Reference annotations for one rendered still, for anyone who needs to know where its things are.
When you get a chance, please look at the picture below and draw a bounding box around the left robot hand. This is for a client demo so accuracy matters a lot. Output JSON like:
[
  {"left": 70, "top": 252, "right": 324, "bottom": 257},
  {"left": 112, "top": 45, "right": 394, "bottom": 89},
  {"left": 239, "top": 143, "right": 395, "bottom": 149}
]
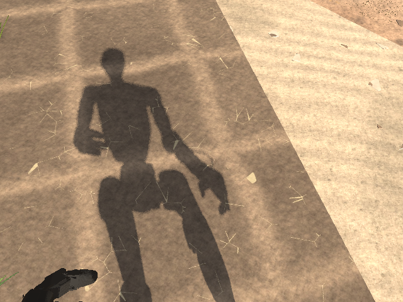
[{"left": 22, "top": 268, "right": 98, "bottom": 302}]

